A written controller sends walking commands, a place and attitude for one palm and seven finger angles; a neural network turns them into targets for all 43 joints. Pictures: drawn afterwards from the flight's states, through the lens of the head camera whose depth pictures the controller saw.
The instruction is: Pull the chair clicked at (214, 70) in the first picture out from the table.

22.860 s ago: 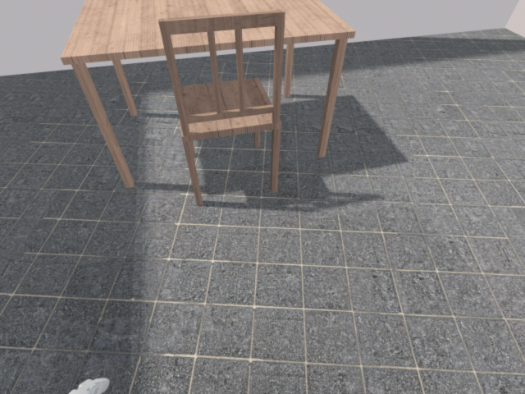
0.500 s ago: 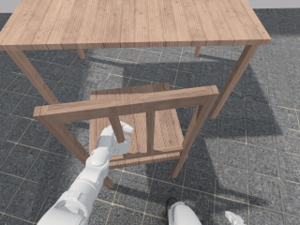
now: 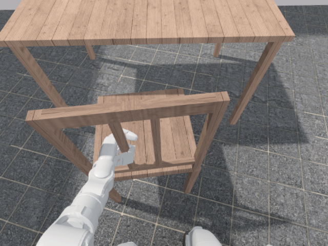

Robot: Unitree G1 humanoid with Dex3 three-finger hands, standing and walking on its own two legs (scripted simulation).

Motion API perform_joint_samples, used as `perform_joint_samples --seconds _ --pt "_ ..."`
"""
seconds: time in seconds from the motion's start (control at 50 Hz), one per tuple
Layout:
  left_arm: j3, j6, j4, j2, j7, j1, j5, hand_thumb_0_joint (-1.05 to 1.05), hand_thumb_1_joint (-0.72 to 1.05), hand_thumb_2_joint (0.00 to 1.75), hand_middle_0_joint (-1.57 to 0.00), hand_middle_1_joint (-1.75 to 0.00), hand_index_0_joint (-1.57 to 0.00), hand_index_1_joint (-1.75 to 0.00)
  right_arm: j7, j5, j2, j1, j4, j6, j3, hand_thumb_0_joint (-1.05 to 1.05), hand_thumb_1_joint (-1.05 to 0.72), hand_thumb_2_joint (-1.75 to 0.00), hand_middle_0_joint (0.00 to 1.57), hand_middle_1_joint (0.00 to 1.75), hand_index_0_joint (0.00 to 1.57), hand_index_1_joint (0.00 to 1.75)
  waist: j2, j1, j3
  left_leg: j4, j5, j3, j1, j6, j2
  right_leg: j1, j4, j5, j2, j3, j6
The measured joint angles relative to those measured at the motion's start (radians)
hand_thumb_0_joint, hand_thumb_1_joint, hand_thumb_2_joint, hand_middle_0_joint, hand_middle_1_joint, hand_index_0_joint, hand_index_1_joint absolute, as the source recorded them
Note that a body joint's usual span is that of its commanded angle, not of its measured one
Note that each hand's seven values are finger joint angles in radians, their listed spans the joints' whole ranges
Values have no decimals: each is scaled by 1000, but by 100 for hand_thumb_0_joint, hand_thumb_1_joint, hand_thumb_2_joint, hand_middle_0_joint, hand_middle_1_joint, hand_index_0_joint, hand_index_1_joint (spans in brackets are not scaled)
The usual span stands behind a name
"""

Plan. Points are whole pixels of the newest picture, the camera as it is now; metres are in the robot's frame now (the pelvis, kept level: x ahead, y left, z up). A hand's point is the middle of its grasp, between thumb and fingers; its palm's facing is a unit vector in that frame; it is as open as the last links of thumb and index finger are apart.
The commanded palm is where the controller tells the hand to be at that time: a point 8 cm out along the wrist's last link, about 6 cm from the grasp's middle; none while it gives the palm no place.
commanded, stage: step backward, pulling the chair out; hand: left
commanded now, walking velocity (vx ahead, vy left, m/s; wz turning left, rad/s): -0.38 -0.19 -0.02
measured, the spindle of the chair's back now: (124, 148) +0.38 +0.11 -0.07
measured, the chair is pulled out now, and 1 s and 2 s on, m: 0.27 0.37 0.51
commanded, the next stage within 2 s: stop walking, hand still on the chair in 1.92 s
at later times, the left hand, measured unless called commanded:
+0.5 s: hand (129, 177) +0.29 +0.09 -0.06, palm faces -0.04 -0.98 -0.20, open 5.5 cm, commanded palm +0.29 +0.14 -0.06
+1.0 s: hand (124, 194) +0.24 +0.10 -0.06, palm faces -0.06 -0.98 -0.19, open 5.5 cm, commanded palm +0.22 +0.15 -0.05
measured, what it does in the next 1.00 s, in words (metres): walks backwards: left foot, then right foot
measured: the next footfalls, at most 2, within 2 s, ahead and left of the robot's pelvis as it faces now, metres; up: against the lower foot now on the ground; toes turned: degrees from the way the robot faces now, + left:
left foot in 0.56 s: -0.08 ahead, +0.14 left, +0.00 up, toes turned +1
right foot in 0.70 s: -0.01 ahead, -0.14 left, +0.00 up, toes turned -4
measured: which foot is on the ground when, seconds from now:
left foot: down 0.00-0.40, up 0.42-0.54, down 0.56-1.00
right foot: down 0.00-0.60, up 0.62-0.68, down 0.70-1.00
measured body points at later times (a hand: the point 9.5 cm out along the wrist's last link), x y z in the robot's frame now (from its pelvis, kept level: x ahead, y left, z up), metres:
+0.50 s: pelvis -0.07 -0.02 +0.00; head +0.03 -0.04 +0.44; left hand +0.29 +0.14 -0.05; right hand +0.03 -0.28 -0.14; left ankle -0.08 +0.13 -0.71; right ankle +0.05 -0.13 -0.72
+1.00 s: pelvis -0.13 -0.01 +0.00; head -0.03 -0.01 +0.44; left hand +0.24 +0.15 -0.05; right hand -0.03 -0.28 -0.12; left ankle -0.11 +0.14 -0.72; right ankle -0.05 -0.13 -0.72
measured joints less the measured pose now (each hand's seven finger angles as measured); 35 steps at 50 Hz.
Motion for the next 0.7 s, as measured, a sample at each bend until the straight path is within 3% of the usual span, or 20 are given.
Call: perform_joint_samples --seconds 0.04,0.16,0.24,0.36,0.42,0.5,0.54,0.58,0.64,0.7 --pt "-2 -17 11 9 2 -25 7 5 65 79 -29 -123 -50 -145 6 -1 17 -26 22 3 5 1 -91 -90 20 30 20 29 -4 19 28 32 25 -2 -18 -7 17 18 -42 -6 18 -4 -4" --pt "-2 -6 44 28 8 -106 4 6 65 79 -29 -124 -50 -145 -4 -2 25 -111 36 11 26 1 -91 -90 21 30 20 29 -31 1 66 -47 57 7 -21 -10 2 -3 -69 49 -5 -13 -1" --pt "3 3 10 36 8 -81 -11 6 66 78 -28 -123 -50 -145 1 -11 33 -129 -17 29 26 1 -91 -90 21 30 20 29 -39 4 74 -73 101 32 -20 -2 -6 -15 -84 87 -9 10 4" --pt "15 -9 -28 41 1 -13 -18 5 64 78 -31 -122 -50 -145 6 -5 58 -128 -35 51 34 1 -91 -90 21 30 21 29 -31 20 67 -43 96 34 -29 -20 8 -34 -44 74 4 13 -17" --pt "22 -28 -9 31 7 -3 -20 5 64 79 -31 -122 -50 -145 5 2 53 -132 -11 41 33 1 -91 -90 21 30 21 30 -20 21 55 -11 35 28 -51 -2 9 -40 -54 85 8 6 -27" --pt "31 -38 42 7 16 -27 -7 6 64 78 -31 -121 -50 -145 4 6 21 -126 24 24 28 1 -91 -90 21 30 21 30 -13 21 39 80 -74 11 -60 20 -28 -36 -123 139 0 -2 -24" --pt "26 -31 57 3 16 -41 -1 6 65 78 -30 -122 -50 -145 1 8 5 -112 34 14 32 1 -91 -90 21 30 21 29 -15 18 23 30 -65 18 -20 25 -34 -43 -147 161 -4 -8 -18" --pt "8 -21 62 8 12 -57 2 5 65 78 -29 -123 -50 -145 -6 9 -5 -98 40 6 34 1 -91 -90 21 30 21 29 -22 9 13 -71 36 26 23 30 -37 -56 -148 172 -12 -16 -10" --pt "-6 -6 57 23 9 -58 -5 5 66 77 -27 -124 -50 -145 -14 5 5 -69 24 10 32 1 -91 -90 21 30 20 29 -57 15 19 -79 63 41 31 30 -55 -59 -92 122 -24 10 5" --pt "-3 5 40 17 2 -23 -17 6 66 77 -27 -123 -50 -145 -13 -8 15 -29 15 15 25 1 -91 -90 20 30 20 29 -29 17 5 -70 44 29 27 26 -36 1 15 4 -8 13 -2"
